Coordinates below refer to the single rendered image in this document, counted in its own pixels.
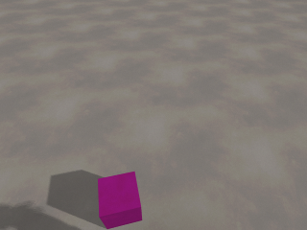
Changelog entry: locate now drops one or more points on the carton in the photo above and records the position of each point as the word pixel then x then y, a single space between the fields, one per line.
pixel 119 200

